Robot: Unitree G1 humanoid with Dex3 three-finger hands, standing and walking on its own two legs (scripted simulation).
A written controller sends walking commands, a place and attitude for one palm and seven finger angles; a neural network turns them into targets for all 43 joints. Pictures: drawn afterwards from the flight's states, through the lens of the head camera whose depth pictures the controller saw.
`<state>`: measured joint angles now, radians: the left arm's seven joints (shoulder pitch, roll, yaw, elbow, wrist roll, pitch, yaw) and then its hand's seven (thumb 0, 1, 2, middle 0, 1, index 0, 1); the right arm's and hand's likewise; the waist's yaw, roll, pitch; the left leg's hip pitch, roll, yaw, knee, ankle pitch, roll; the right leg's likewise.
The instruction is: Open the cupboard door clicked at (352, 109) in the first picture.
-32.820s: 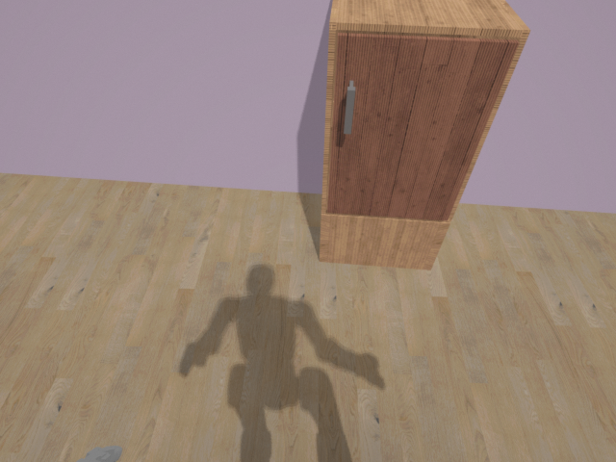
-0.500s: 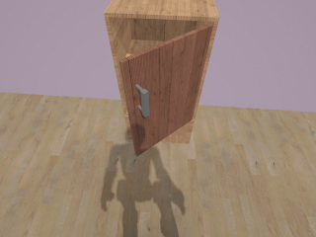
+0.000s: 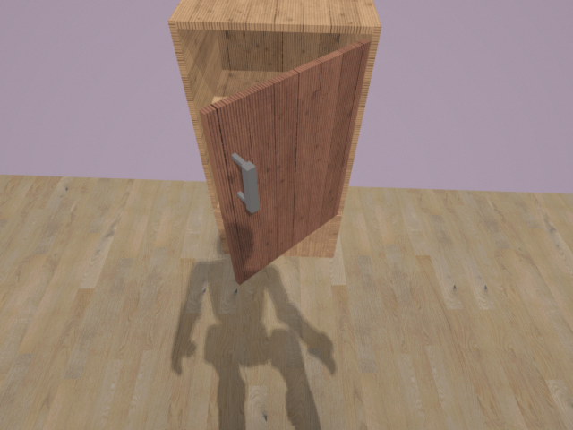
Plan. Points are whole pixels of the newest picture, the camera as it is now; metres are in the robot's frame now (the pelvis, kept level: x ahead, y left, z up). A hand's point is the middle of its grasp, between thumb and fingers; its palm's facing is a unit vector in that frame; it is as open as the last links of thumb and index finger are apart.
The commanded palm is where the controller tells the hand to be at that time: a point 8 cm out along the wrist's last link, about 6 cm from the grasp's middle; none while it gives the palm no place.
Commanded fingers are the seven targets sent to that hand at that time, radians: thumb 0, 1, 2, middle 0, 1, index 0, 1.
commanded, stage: walk to a spot facing it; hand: left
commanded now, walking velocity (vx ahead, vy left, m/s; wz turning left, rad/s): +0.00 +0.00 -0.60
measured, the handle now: (244, 183) +0.56 +0.12 -0.03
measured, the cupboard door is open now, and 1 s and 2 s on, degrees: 43 43 43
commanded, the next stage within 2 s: none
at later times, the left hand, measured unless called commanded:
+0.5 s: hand out of the picture +0.08 +0.18 -0.17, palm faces -0.19 -0.95 -0.24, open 7.4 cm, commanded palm none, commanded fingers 0.00 0.90 0.90 -0.20 -0.30 -0.20 -0.30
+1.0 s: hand (232, 393) +0.21 +0.11 -0.19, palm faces -0.55 -0.80 -0.23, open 7.4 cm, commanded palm none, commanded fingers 0.00 0.90 0.90 -0.20 -0.30 -0.20 -0.30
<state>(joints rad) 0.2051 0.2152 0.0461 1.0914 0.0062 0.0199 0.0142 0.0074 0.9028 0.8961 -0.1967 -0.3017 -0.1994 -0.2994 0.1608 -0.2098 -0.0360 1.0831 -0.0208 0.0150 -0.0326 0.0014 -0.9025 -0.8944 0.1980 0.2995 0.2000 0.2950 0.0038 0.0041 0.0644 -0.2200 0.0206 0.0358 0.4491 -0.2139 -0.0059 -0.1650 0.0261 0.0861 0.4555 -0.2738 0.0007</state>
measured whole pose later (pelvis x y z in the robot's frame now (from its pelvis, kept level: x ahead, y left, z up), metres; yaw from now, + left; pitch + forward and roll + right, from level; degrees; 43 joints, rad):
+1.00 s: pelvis +0.00 -0.01 -0.02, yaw -35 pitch +1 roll -1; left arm 0.17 0.26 0.07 0.88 0.01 0.07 -0.02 0.01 0.90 0.90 -0.20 -0.30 -0.20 -0.30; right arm 0.24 -0.27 -0.05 0.88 -0.02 0.00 -0.03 0.00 -0.90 -0.89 0.20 0.30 0.20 0.29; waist -0.02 -0.02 0.08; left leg -0.34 0.06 0.06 0.68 -0.32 -0.01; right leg -0.44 0.04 0.10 0.75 -0.38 0.02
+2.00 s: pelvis +0.04 -0.16 -0.01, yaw -72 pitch +0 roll -1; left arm 0.26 0.22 0.07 0.95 0.02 0.00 -0.04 0.01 0.90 0.90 -0.20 -0.30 -0.20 -0.30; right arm 0.24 -0.24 -0.05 0.89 -0.03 -0.04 0.01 0.01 -0.90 -0.89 0.20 0.30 0.20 0.29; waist -0.01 -0.04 0.03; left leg -0.37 0.09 0.10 0.63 -0.36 -0.06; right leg -0.27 0.00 0.05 0.58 -0.33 -0.01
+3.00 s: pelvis +0.05 -0.59 -0.02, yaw -89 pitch -1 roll +0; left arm 0.13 0.18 0.07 0.98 0.01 -0.05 -0.03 0.01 0.91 0.90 -0.19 -0.30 -0.20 -0.30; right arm 0.40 -0.17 -0.05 1.11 -0.02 0.00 0.00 0.00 -0.91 -0.89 0.20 0.30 0.20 0.30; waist -0.03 0.01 0.07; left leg -0.24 0.14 0.11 0.95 -0.53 -0.04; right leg -0.39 -0.04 -0.12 0.66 -0.25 -0.06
